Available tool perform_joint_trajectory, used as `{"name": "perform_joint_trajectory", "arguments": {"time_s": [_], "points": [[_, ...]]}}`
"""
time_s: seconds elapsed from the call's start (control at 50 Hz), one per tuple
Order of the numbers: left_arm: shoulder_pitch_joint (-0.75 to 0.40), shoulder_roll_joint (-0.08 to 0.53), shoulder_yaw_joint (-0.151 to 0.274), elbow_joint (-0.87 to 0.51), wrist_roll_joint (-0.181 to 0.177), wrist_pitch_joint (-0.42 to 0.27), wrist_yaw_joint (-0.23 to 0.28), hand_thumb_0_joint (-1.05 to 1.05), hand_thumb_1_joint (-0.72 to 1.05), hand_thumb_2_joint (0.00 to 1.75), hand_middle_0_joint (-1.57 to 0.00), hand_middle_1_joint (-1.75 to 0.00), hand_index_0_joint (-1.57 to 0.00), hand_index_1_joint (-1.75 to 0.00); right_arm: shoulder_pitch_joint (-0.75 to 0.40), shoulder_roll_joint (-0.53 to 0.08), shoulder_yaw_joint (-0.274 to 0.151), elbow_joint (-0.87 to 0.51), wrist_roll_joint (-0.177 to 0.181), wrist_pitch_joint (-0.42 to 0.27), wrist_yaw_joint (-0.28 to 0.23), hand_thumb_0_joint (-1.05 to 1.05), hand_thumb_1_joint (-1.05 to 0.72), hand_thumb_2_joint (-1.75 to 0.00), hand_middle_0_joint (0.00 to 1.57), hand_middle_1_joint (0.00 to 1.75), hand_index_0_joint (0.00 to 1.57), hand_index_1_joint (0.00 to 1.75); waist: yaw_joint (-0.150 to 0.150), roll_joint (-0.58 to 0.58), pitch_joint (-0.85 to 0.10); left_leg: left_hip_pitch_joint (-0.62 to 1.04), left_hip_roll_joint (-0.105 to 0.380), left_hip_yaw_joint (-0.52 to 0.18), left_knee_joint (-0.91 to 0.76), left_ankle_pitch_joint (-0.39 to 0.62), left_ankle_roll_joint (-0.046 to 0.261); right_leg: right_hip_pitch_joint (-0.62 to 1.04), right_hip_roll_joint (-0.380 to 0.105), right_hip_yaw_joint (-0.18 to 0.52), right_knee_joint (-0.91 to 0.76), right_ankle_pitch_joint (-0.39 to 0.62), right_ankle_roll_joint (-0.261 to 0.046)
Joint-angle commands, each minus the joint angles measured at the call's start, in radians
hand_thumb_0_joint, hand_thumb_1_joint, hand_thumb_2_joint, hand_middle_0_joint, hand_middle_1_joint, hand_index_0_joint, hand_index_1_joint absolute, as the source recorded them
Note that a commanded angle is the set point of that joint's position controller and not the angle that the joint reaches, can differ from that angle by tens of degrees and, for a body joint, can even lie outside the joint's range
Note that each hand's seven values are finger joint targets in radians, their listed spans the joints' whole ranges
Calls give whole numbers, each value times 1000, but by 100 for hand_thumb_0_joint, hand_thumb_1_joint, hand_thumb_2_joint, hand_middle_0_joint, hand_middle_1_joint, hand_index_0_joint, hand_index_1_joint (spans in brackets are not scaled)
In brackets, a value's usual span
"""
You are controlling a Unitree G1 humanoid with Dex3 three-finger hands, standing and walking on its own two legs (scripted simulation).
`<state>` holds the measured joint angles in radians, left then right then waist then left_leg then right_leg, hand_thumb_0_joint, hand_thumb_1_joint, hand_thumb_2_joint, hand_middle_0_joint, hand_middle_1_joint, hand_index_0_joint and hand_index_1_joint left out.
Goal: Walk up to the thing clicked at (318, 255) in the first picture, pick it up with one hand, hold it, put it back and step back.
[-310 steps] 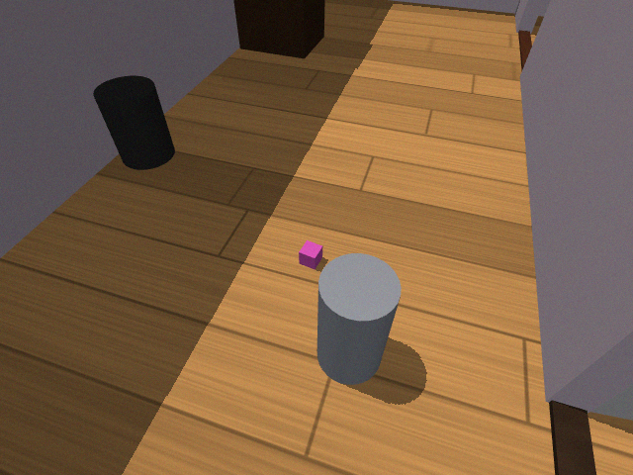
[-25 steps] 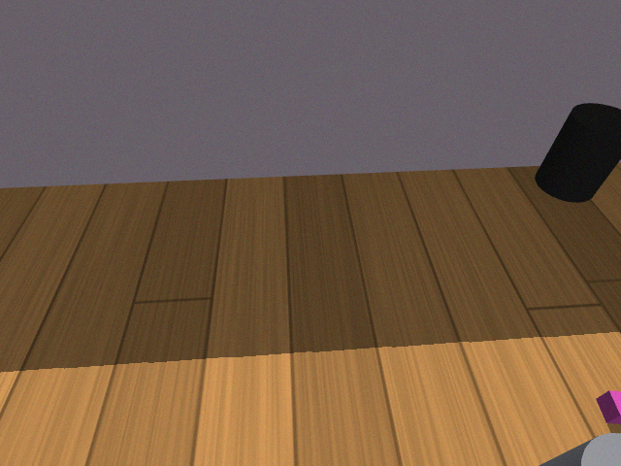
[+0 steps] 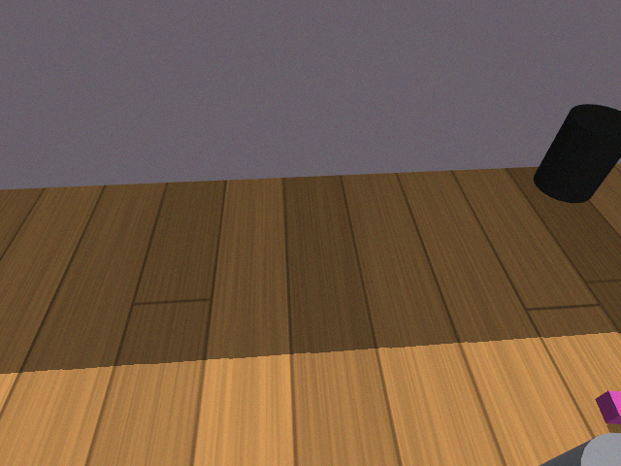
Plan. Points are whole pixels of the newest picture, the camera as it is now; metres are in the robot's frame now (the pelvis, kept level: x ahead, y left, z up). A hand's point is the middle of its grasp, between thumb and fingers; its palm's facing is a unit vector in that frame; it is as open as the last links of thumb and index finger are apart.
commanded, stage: stand
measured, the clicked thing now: (619, 407) +0.44 -0.95 -0.75
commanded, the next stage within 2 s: walk up in 0.04 s
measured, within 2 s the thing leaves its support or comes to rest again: neither
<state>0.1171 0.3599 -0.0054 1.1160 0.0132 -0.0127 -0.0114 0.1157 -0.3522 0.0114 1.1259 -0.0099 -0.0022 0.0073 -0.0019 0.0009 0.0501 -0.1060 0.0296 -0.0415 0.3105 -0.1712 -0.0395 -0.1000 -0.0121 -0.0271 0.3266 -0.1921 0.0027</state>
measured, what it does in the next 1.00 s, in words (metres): walks ahead, turning right: right foot, then left foot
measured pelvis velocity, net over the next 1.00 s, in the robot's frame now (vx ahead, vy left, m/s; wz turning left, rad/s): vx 0.23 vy -0.02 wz -0.45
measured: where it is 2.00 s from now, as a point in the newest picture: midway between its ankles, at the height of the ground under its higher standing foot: outside the picture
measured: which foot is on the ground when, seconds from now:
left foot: down 0.00-0.34, up 0.36-0.74, down 0.76-1.00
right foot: down 0.00-0.14, up 0.16-0.30, down 0.32-0.78, up 0.80-1.00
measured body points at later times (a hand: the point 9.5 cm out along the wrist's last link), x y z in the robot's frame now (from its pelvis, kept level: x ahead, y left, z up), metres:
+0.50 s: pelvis +0.09 -0.06 -0.01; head +0.10 -0.09 +0.43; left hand +0.18 +0.26 -0.11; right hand +0.09 -0.39 -0.14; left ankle +0.12 +0.09 -0.69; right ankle +0.07 -0.16 -0.75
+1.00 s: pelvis +0.23 -0.02 -0.03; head +0.28 -0.04 +0.41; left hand +0.44 +0.25 -0.14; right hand +0.22 -0.34 -0.14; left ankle +0.36 +0.07 -0.75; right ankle +0.19 -0.13 -0.72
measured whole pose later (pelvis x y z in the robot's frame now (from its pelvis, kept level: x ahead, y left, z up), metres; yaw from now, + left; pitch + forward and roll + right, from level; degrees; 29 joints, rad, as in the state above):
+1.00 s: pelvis +0.23 -0.02 -0.03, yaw -26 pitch -2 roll +0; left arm 0.29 0.44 0.04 0.79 0.01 -0.03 0.01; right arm 0.17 -0.37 -0.03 0.74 -0.02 -0.01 0.04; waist -0.01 0.00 0.16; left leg -0.40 0.08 0.10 0.68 -0.23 0.01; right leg -0.43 0.01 0.00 0.97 -0.51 -0.02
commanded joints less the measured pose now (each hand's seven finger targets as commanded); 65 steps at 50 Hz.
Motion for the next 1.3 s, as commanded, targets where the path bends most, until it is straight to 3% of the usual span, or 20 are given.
{"name": "perform_joint_trajectory", "arguments": {"time_s": [0.0,0.04,0.08,0.14,0.2,0.28,0.3,0.32,0.34,0.44,0.66,0.72,0.74,0.76,0.78,0.88,0.98,1.04,1.1,1.28], "points": [[-34,211,44,-54,-6,-18,17,0,90,90,-20,-30,-20,-30,-33,-216,-46,-58,-1,-23,-17,0,-90,-90,20,30,20,30,6,3,-70,7,96,-60,-33,148,47,13,-122,88,-54,133,-23],[60,277,116,-124,19,-2,-16,0,90,90,-20,-30,-20,-30,-1,-291,-116,-146,-34,-45,1,0,-90,-90,20,30,20,30,-9,-17,-48,74,49,10,115,-427,110,-204,-90,209,-5,-447,-86],[-44,237,119,-183,15,3,-31,0,90,90,-20,-30,-20,-30,52,-279,-128,-160,-30,-46,8,0,-90,-90,20,30,20,30,-61,13,90,87,95,-70,61,-485,142,-454,-64,198,93,-461,-77],[-53,229,121,-243,23,-9,-33,0,90,90,-20,-30,-20,-30,110,-365,-173,-201,-39,-63,3,0,-90,-90,20,30,20,30,-96,132,85,158,446,-381,-177,-432,326,-621,-67,92,568,-304,-27],[86,223,118,-228,4,-11,-60,0,90,90,-20,-30,-20,-30,-2,-336,-168,-265,-42,-70,9,0,-90,-90,20,30,20,30,-1,176,44,83,347,-161,-131,-340,264,-436,-125,85,458,-261,-14],[325,246,156,-162,14,-27,-53,0,90,90,-20,-30,-20,-30,-52,-270,-149,-322,-45,-42,23,0,-90,-90,20,30,20,30,100,32,-58,-155,137,158,313,-133,155,78,18,-44,187,-44,-19],[440,319,183,-144,18,-38,-32,0,90,90,-20,-30,-20,-30,-21,-199,-124,-337,-36,-38,26,0,-90,-90,20,30,20,30,156,-210,-77,-324,67,192,614,-200,115,223,-25,88,99,-150,-41],[449,418,200,-190,20,-49,-12,0,90,90,-20,-30,-20,-30,-27,-153,-100,-382,-18,-35,33,0,-90,-90,20,30,20,30,150,-414,-48,-591,-88,134,798,-457,65,245,-274,635,-122,-319,-164],[371,423,189,-227,7,-47,-13,0,90,90,-20,-30,-20,-30,-31,-243,-126,-372,-29,-21,22,0,-90,-90,20,30,20,30,104,-186,2,-536,-2,-20,848,-445,52,58,-386,809,-158,-434,-262],[257,310,150,-285,-20,-72,9,0,90,90,-20,-30,-20,-30,108,-257,-129,-305,-21,-11,37,0,-90,-90,20,30,20,30,13,-88,53,-458,91,-37,737,-170,50,-24,-212,415,-59,-63,-192],[327,319,131,-374,-6,-87,48,0,90,90,-20,-30,-20,-30,-1,-220,-137,-438,-40,-15,54,0,-90,-90,20,30,20,30,35,-122,30,-334,54,42,423,-33,52,-111,-151,233,165,481,-176],[301,286,109,-405,-8,-74,60,0,90,90,-20,-30,-20,-30,144,-256,-162,-399,-36,-30,42,0,-90,-90,20,30,20,30,-50,-21,-58,0,-1,72,246,132,102,-249,-60,164,442,399,-107],[344,230,88,-418,-18,-75,65,0,90,90,-20,-30,-20,-30,226,-329,-186,-398,-46,-34,32,0,-90,-90,20,30,20,30,-94,166,-112,131,128,-87,180,251,152,-360,24,114,672,236,-58],[394,176,74,-418,-29,-71,70,0,90,90,-20,-30,-20,-30,247,-344,-187,-418,-38,-37,21,0,-90,-90,20,30,20,30,-67,257,-163,201,360,-363,145,427,239,-471,123,97,841,-381,-29],[409,249,91,-381,-30,-53,82,0,90,90,-20,-30,-20,-30,217,-373,-194,-420,2,-27,19,0,-90,-90,20,30,20,30,-57,205,-229,93,437,-466,81,260,336,-401,80,119,992,-416,-36],[382,249,100,-326,-18,-35,42,0,90,90,-20,-30,-20,-30,92,-306,-153,-440,-1,-21,5,0,-90,-90,20,30,20,30,-6,187,-59,-144,255,-128,103,-19,257,-385,-22,87,762,-300,-33],[307,227,117,-349,-3,-16,28,0,90,90,-20,-30,-20,-30,96,-306,-139,-452,-7,-17,3,0,-90,-90,20,30,20,30,0,161,-89,-195,320,-110,210,255,279,-249,15,17,539,-279,-24],[329,235,135,-345,14,-11,26,0,90,90,-20,-30,-20,-30,40,-285,-129,-465,5,0,0,0,-90,-90,20,30,20,30,51,125,-120,-306,285,-62,316,53,195,-116,33,16,365,-121,-63],[200,394,160,-394,25,-26,31,0,90,90,-20,-30,-20,-30,-1,-242,-118,-454,17,22,-20,0,-90,-90,20,30,20,30,50,-217,-3,-438,12,56,763,-485,61,-333,-365,667,26,-141,-310],[107,287,113,-366,4,-17,32,0,90,90,-20,-30,-20,-30,125,-222,-99,-314,6,-29,-22,0,-90,-90,20,30,20,30,-3,-163,-117,-203,-12,77,357,-261,59,-155,-138,291,323,336,-193]]}}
